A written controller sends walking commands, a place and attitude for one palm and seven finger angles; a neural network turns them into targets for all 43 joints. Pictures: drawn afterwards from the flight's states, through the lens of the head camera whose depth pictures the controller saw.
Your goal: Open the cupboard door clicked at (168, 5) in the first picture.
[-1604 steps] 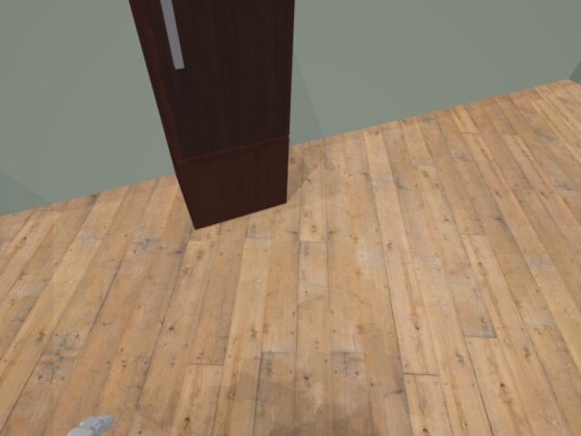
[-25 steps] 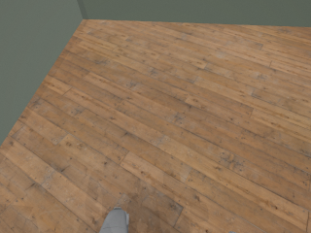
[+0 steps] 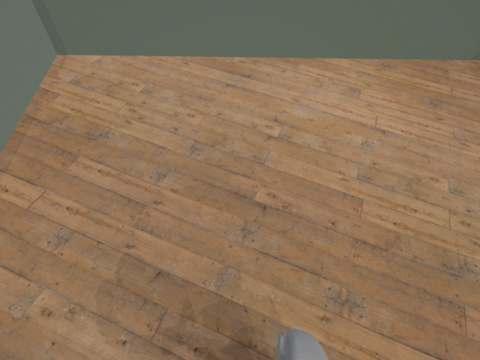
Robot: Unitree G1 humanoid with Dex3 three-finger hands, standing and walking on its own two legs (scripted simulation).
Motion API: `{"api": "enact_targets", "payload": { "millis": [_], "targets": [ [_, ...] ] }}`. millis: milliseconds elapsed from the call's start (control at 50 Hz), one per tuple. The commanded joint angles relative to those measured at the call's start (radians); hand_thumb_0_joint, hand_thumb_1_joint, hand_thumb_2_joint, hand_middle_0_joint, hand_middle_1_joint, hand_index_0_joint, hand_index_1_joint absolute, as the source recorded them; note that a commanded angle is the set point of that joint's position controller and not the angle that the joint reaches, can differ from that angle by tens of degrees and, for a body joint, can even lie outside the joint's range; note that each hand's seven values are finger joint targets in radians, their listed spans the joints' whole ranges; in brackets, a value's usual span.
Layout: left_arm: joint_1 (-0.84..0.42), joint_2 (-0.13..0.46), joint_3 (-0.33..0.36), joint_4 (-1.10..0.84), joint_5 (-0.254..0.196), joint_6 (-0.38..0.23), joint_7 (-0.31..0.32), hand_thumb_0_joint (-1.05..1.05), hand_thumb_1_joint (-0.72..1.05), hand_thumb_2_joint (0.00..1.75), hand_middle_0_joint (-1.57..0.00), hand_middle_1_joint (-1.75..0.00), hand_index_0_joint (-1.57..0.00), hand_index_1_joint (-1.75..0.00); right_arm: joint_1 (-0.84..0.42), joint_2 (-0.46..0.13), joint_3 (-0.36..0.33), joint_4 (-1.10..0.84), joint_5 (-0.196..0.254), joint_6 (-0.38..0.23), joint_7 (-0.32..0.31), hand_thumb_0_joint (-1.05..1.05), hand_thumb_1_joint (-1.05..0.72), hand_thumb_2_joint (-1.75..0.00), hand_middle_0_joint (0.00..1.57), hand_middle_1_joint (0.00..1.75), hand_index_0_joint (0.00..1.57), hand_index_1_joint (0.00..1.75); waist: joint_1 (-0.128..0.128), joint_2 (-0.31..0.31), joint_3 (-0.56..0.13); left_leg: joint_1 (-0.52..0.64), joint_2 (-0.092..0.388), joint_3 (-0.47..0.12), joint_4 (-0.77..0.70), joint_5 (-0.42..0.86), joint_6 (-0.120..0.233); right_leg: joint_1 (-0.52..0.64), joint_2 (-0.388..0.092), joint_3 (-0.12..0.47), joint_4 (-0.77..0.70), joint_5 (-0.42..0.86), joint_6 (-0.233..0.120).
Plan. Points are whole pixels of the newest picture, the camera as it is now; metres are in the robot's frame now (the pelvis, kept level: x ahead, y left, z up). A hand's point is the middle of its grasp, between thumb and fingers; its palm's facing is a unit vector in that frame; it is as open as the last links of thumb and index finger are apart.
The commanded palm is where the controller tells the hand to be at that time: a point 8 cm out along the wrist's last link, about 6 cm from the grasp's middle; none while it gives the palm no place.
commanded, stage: turn to face it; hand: left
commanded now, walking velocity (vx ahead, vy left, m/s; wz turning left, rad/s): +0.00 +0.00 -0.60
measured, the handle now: out of the picture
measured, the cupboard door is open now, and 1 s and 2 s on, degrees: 39 39 39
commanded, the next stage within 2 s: none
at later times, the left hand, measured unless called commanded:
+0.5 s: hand (178, 286) +0.27 +0.15 -0.17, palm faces +0.15 -0.98 -0.14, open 7.2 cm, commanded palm none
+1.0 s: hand (154, 294) +0.25 +0.19 -0.16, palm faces +0.41 -0.85 -0.32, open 7.4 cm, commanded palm none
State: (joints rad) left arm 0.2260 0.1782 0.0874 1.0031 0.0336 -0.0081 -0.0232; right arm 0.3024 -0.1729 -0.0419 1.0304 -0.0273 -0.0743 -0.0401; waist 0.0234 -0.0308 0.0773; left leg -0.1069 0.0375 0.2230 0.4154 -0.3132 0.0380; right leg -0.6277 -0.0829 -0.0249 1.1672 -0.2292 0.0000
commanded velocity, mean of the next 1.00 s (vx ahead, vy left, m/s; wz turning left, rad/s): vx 0.00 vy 0.00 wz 0.59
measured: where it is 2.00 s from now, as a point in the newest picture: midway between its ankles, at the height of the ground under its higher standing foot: (259, 341)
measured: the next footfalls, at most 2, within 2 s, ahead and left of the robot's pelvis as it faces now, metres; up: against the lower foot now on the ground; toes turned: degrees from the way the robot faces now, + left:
right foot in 0.18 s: +0.24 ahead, -0.14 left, +0.00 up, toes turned -8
left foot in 0.58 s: +0.22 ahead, +0.11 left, +0.00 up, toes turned +20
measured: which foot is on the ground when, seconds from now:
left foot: down 0.00-0.20, up 0.22-0.56, down 0.58-0.96, up 0.98-1.00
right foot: up 0.00-0.16, down 0.18-0.56, up 0.58-0.96, down 0.98-1.00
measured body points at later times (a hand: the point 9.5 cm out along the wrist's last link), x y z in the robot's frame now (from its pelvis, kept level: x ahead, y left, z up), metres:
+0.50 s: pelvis +0.17 -0.03 -0.01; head +0.20 +0.00 +0.44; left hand +0.26 +0.20 -0.16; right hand +0.21 -0.25 -0.16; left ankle +0.15 +0.09 -0.69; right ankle +0.21 -0.13 -0.74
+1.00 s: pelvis +0.24 -0.05 -0.02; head +0.30 -0.05 +0.43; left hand +0.23 +0.24 -0.14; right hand +0.40 -0.26 -0.18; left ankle +0.18 +0.09 -0.73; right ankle +0.30 -0.14 -0.75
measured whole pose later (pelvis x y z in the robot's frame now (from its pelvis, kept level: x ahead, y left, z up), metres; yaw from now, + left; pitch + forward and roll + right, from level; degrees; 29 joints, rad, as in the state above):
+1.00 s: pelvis +0.24 -0.05 -0.02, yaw +25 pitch +1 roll +1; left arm 0.14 0.22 0.06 0.91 0.02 0.00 0.01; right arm 0.20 -0.24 -0.07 0.96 -0.02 0.05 0.00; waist -0.02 0.05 0.08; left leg -0.36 0.00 -0.08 0.71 -0.41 -0.04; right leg -0.33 -0.03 -0.06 0.61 -0.29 0.03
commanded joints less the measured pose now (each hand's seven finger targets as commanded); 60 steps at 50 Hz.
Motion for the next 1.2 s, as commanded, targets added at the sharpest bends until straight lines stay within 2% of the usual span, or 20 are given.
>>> {"api": "enact_targets", "payload": {
  "millis": [0, 60, 140, 160, 180, 200, 320, 500, 520, 540, 560, 600, 680, 800, 900, 920, 940, 960, 1040, 1180],
  "targets": [
    [-0.023, -0.020, -0.009, -0.077, -0.006, 0.001, -0.020, 0.00, 0.90, 0.90, -0.20, -0.30, -0.20, -0.30, 0.092, -0.101, -0.012, -0.033, 0.002, -0.003, 0.005, 0.00, -0.90, -0.90, 0.20, 0.30, 0.20, 0.30, -0.019, 0.196, 0.017, -0.057, 0.207, 0.019, -0.143, 0.731, 0.023, 0.075, 0.020, -0.089, -0.274, 0.128, 0.004],
    [-0.064, -0.001, -0.022, -0.075, -0.007, -0.011, -0.009, 0.00, 0.90, 0.90, -0.20, -0.30, -0.20, -0.30, 0.142, -0.122, -0.004, -0.003, 0.000, 0.007, 0.004, 0.00, -0.90, -0.90, 0.20, 0.30, 0.20, 0.30, -0.034, 0.170, 0.010, -0.012, 0.227, -0.018, -0.090, 0.877, 0.043, 0.167, 0.059, -0.109, -0.423, 0.159, -0.029],
    [0.150, 0.076, -0.020, -0.002, -0.003, -0.043, 0.018, 0.00, 0.90, 0.90, -0.20, -0.30, -0.20, -0.30, 0.129, -0.133, 0.004, 0.022, 0.016, 0.018, 0.007, 0.00, -0.90, -0.90, 0.20, 0.30, 0.20, 0.30, 0.079, 0.134, -0.133, -0.043, 0.191, -0.062, 0.228, 0.877, -0.001, 0.561, 0.070, -0.101, -0.641, 0.327, -0.062],
    [0.238, 0.168, 0.000, 0.025, 0.002, -0.057, 0.033, 0.00, 0.90, 0.90, -0.20, -0.30, -0.20, -0.30, 0.169, -0.095, 0.006, 0.025, 0.030, 0.019, 0.014, 0.00, -0.90, -0.90, 0.20, 0.30, 0.20, 0.30, 0.102, -0.032, -0.244, -0.223, 0.094, -0.036, 0.478, 0.505, -0.037, 0.805, -0.130, 0.076, -0.606, 0.737, -0.127],
    [0.275, 0.244, 0.011, 0.037, -0.014, -0.062, 0.034, 0.00, 0.90, 0.90, -0.20, -0.30, -0.20, -0.30, 0.246, -0.066, 0.007, 0.017, 0.042, 0.030, 0.008, 0.00, -0.90, -0.90, 0.20, 0.30, 0.20, 0.30, 0.074, -0.184, -0.367, -0.332, -0.029, -0.106, 0.777, -0.337, -0.067, 0.918, -0.412, 0.329, -0.662, 1.064, -0.259],
    [0.200, 0.229, -0.006, 0.001, -0.024, -0.052, 0.043, 0.00, 0.90, 0.90, -0.20, -0.30, -0.20, -0.30, 0.214, -0.080, 0.008, 0.008, 0.044, 0.051, 0.005, 0.00, -0.90, -0.90, 0.20, 0.30, 0.20, 0.30, 0.054, -0.118, -0.300, -0.284, 0.018, -0.239, 0.825, -0.339, -0.047, 0.727, -0.417, 0.273, -0.749, 0.920, -0.275],
    [-0.109, 0.117, -0.025, -0.086, -0.017, -0.025, 0.057, 0.00, 0.90, 0.90, -0.20, -0.30, -0.20, -0.30, 0.184, -0.005, -0.002, 0.023, 0.020, 0.119, 0.032, 0.00, -0.90, -0.90, 0.20, 0.30, 0.20, 0.30, -0.090, -0.085, -0.094, -0.270, 0.075, -0.189, 0.767, -0.115, -0.082, 0.269, -0.268, -0.057, -0.914, 0.188, -0.109],
    [-0.067, 0.141, 0.020, -0.090, -0.007, -0.005, 0.053, 0.00, 0.90, 0.90, -0.20, -0.30, -0.20, -0.30, 0.061, -0.024, -0.024, -0.068, 0.010, 0.107, 0.053, 0.00, -0.90, -0.90, 0.20, 0.30, 0.20, 0.30, -0.066, -0.069, -0.083, -0.208, 0.047, -0.099, 0.238, -0.012, -0.080, 0.346, -0.284, -0.159, -0.698, 0.080, -0.066],
    [-0.061, 0.135, 0.019, -0.098, -0.015, 0.002, 0.049, 0.00, 0.90, 0.90, -0.20, -0.30, -0.20, -0.30, 0.105, -0.061, -0.031, -0.058, 0.006, 0.100, 0.055, 0.00, -0.90, -0.90, 0.20, 0.30, 0.20, 0.30, -0.087, 0.039, -0.093, -0.121, 0.050, -0.136, 0.094, 0.102, -0.070, 0.302, -0.249, -0.195, -0.574, 0.026, -0.029],
    [-0.036, 0.083, 0.013, -0.123, -0.026, 0.012, 0.042, 0.00, 0.90, 0.90, -0.20, -0.30, -0.20, -0.30, 0.135, -0.164, -0.051, -0.067, -0.004, 0.088, 0.051, 0.00, -0.90, -0.90, 0.20, 0.30, 0.20, 0.30, -0.094, 0.356, -0.099, -0.075, 0.255, -0.470, -0.056, 0.342, 0.028, 0.149, -0.111, -0.235, -0.345, -0.244, 0.053],
    [-0.105, 0.058, -0.002, -0.165, -0.022, 0.020, 0.042, 0.00, 0.90, 0.90, -0.20, -0.30, -0.20, -0.30, 0.162, -0.242, -0.068, -0.070, -0.010, 0.087, 0.034, 0.00, -0.90, -0.90, 0.20, 0.30, 0.20, 0.30, -0.127, 0.448, -0.113, -0.040, 0.421, -0.695, -0.097, 0.647, 0.161, 0.008, -0.015, -0.129, -0.116, -0.490, 0.084],
    [-0.151, 0.067, 0.003, -0.186, -0.011, 0.017, 0.038, 0.00, 0.90, 0.90, -0.20, -0.30, -0.20, -0.30, 0.109, -0.231, -0.066, -0.096, -0.011, 0.081, 0.021, 0.00, -0.90, -0.90, 0.20, 0.30, 0.20, 0.30, -0.090, 0.224, -0.131, -0.096, 0.370, -0.606, -0.090, 0.458, 0.172, 0.006, -0.030, -0.014, 0.030, -0.326, 0.062],
    [-0.102, 0.091, 0.008, -0.130, -0.014, 0.015, 0.032, 0.00, 0.90, 0.90, -0.20, -0.30, -0.20, -0.30, 0.028, -0.201, -0.050, -0.110, 0.002, 0.059, 0.004, 0.00, -0.90, -0.90, 0.20, 0.30, 0.20, 0.30, -0.055, 0.214, -0.164, 0.045, 0.228, -0.422, 0.009, 0.807, 0.101, -0.036, -0.006, 0.023, 0.037, -0.180, 0.096],
    [-0.121, 0.094, -0.004, -0.147, -0.024, 0.016, 0.035, 0.00, 0.90, 0.90, -0.20, -0.30, -0.20, -0.30, 0.010, -0.237, -0.066, -0.116, 0.000, 0.073, 0.012, 0.00, -0.90, -0.90, 0.20, 0.30, 0.20, 0.30, -0.066, 0.171, -0.178, 0.066, 0.212, -0.434, 0.022, 0.748, 0.115, 0.077, 0.036, 0.008, -0.237, -0.206, 0.101],
    [0.012, 0.124, 0.001, -0.126, -0.029, 0.009, 0.037, 0.00, 0.90, 0.90, -0.20, -0.30, -0.20, -0.30, -0.133, -0.253, -0.075, -0.158, 0.005, 0.097, 0.024, 0.00, -0.90, -0.90, 0.20, 0.30, 0.20, 0.30, 0.001, 0.215, -0.140, -0.158, 0.157, -0.462, 0.072, 0.492, 0.064, 0.391, 0.080, -0.031, -0.613, -0.049, 0.080],
    [0.062, 0.158, 0.009, -0.113, -0.025, -0.001, 0.041, 0.00, 0.90, 0.90, -0.20, -0.30, -0.20, -0.30, -0.151, -0.226, -0.074, -0.169, 0.014, 0.099, 0.028, 0.00, -0.90, -0.90, 0.20, 0.30, 0.20, 0.30, 0.027, 0.121, -0.145, -0.274, 0.098, -0.431, 0.138, 0.297, 0.014, 0.542, 0.027, -0.002, -0.765, 0.069, 0.073],
    [0.090, 0.263, 0.030, -0.110, -0.006, -0.012, 0.053, 0.00, 0.90, 0.90, -0.20, -0.30, -0.20, -0.30, -0.126, -0.143, -0.064, -0.186, 0.024, 0.098, 0.036, 0.00, -0.90, -0.90, 0.20, 0.30, 0.20, 0.30, 0.035, -0.220, -0.167, -0.464, -0.056, -0.282, 0.369, -0.096, -0.066, 0.684, -0.248, 0.269, -0.881, 0.163, -0.005],
    [0.080, 0.312, 0.029, -0.122, -0.009, -0.006, 0.057, 0.00, 0.90, 0.90, -0.20, -0.30, -0.20, -0.30, -0.155, -0.155, -0.066, -0.202, 0.020, 0.104, 0.038, 0.00, -0.90, -0.90, 0.20, 0.30, 0.20, 0.30, 0.040, -0.339, -0.133, -0.495, -0.088, -0.251, 0.640, -0.366, -0.083, 0.569, -0.434, 0.417, -0.894, 0.281, -0.118],
    [-0.090, 0.171, -0.004, -0.166, -0.014, -0.003, 0.060, 0.00, 0.90, 0.90, -0.20, -0.30, -0.20, -0.30, -0.144, -0.151, -0.067, -0.140, 0.008, 0.137, 0.063, 0.00, -0.90, -0.90, 0.20, 0.30, 0.20, 0.30, -0.055, -0.190, -0.017, -0.463, 0.009, -0.261, 0.889, -0.114, -0.096, 0.361, -0.251, 0.114, -0.880, 0.140, -0.087],
    [0.046, 0.182, 0.006, -0.137, -0.010, -0.018, 0.058, 0.00, 0.90, 0.90, -0.20, -0.30, -0.20, -0.30, -0.235, -0.110, -0.046, -0.158, 0.015, 0.133, 0.069, 0.00, -0.90, -0.90, 0.20, 0.30, 0.20, 0.30, 0.003, -0.115, -0.125, -0.444, -0.003, -0.177, 0.592, -0.130, -0.120, 0.629, -0.263, -0.035, -0.786, 0.497, -0.095]
  ]
}}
